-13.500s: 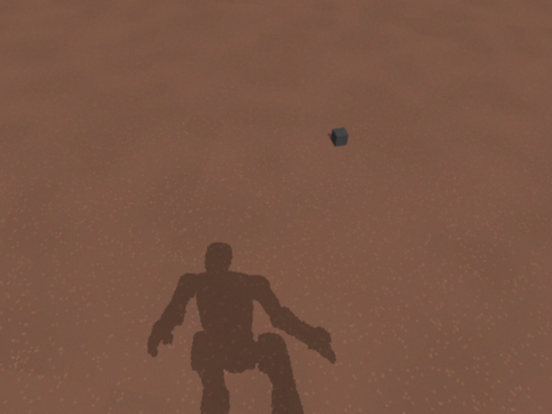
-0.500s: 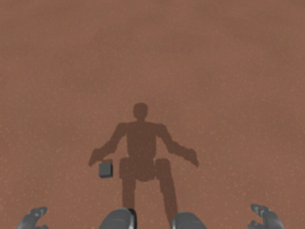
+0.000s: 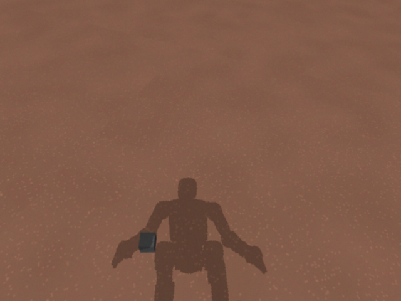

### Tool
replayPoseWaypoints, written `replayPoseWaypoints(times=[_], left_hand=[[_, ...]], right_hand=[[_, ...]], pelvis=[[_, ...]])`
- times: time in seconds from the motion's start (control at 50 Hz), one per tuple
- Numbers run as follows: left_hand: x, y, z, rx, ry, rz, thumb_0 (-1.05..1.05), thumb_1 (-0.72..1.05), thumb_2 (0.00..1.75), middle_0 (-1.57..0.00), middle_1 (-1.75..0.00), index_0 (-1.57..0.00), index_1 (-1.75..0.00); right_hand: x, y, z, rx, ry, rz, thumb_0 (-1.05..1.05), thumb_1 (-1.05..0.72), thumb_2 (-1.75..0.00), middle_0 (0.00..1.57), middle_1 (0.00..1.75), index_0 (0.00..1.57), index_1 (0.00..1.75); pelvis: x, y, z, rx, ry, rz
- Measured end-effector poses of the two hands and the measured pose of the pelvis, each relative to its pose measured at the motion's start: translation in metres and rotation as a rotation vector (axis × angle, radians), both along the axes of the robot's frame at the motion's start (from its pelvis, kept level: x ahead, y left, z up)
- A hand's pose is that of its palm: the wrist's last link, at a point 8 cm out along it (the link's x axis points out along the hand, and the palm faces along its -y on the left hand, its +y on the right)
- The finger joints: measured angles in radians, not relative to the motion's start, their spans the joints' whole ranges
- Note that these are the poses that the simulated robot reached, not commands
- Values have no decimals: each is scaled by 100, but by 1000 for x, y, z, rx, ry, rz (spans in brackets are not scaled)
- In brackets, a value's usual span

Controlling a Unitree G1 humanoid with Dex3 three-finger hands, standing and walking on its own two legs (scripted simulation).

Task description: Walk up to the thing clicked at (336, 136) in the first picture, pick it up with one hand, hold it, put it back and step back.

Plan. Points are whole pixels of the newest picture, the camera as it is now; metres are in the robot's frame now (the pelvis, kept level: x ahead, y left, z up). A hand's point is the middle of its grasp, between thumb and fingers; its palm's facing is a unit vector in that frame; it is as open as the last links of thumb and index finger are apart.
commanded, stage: walk up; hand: left
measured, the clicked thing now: (147, 242) +0.50 +0.23 -0.73
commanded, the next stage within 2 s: stand in 1.44 s
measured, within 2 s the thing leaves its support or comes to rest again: neither
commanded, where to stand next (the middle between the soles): +0.12 -0.02 m, yaw +1 degrees
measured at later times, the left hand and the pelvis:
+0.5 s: hand (100, 298) +0.16 +0.21 -0.15, palm faces -0.07 -0.93 -0.36, open 7.4 cm; pelvis +0.02 -0.02 -0.01, yaw +0 degrees
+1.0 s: hand out of the picture +0.08 +0.27 -0.15, palm faces -0.16 -0.91 -0.37, open 7.4 cm; pelvis +0.01 -0.01 +0.01, yaw -4 degrees
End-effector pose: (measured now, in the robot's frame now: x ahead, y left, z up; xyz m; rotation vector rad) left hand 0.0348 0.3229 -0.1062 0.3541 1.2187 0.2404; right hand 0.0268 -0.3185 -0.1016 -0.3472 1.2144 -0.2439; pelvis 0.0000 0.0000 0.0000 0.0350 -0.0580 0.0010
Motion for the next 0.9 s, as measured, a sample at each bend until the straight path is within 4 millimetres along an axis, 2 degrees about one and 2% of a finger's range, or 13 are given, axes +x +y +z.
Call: replayPoseWaypoints(times=[0.1, 0.18, 0.24, 0.32, 0.42, 0.5, 0.56, 0.62, 0.68, 0.74, 0.82, 0.9], left_hand=[[28, -1, 3, -49, -41, -28, 1, 90, 90, -20, -30, -21, -30], [55, -9, 1, -61, -54, -53, 1, 91, 90, -20, -30, -21, -30], [75, -22, -3, -61, -55, -64, 1, 91, 90, -20, -30, -21, -30], [100, -44, -11, -41, -71, -73, 1, 91, 90, -20, -30, -21, -30], [116, -67, -6, -47, -103, -111, 1, 91, 90, -20, -30, -21, -30], [121, -65, -5, -40, -135, -117, 1, 90, 90, -21, -30, -21, -30], [120, -52, -8, -34, -161, -102, 1, 90, 90, -21, -30, -21, -30], [113, -33, -14, -27, -169, -79, 1, 90, 90, -21, -30, -21, -30], [98, -17, -14, -21, -129, -54, 1, 90, 90, -21, -30, -21, -30], [79, -4, -9, -15, -80, -27, 1, 90, 90, -20, -30, -21, -30], [51, 8, -9, -6, -12, -17, 1, 91, 90, -20, -30, -21, -30], [32, 4, -9, -7, 74, -64, 1, 91, 90, -20, -30, -21, -30]], right_hand=[[-11, -4, 24, -47, 3, -18, 0, -91, -90, 20, 30, 21, 30], [-7, -13, 29, -71, 10, -26, 0, -90, -90, 20, 30, 21, 30], [6, -21, 18, -64, 14, -39, 0, -90, -90, 20, 30, 20, 30], [32, -30, -12, -25, 12, -55, 0, -90, -90, 20, 30, 20, 30], [61, -17, -32, 33, -5, -15, 0, -91, -90, 20, 30, 20, 30], [63, -6, -38, 59, 3, 13, 0, -91, -90, 20, 30, 20, 30], [53, -1, -38, 45, 26, 28, 0, -91, -90, 20, 30, 20, 30], [33, 3, -33, 18, 53, 22, 0, -91, -90, 20, 30, 20, 30], [9, 6, -21, -3, 79, -3, 0, -91, -90, 20, 30, 20, 30], [-6, 7, -5, -30, 109, -18, 0, -91, -90, 20, 30, 21, 30], [-10, 6, 9, -50, 104, -18, 0, -91, -90, 20, 30, 21, 30], [-3, -2, 15, -49, 28, -32, 0, -90, -90, 21, 30, 21, 30]], pelvis=[[13, 0, 11, -20, -14, 7], [22, -6, 10, -20, -28, -8], [29, -12, 5, -16, -27, -22], [38, -24, -10, -28, -18, -32], [28, -26, -11, -29, -13, -23], [20, -22, -13, -27, 3, -7], [12, -15, -18, -34, 13, 6], [2, -5, -21, -16, 7, 7], [-2, 4, -15, -37, 10, 0], [-5, 7, -4, -64, 23, 13], [-5, 6, 4, -50, 43, -8], [1, 3, 6, -46, 43, -49]])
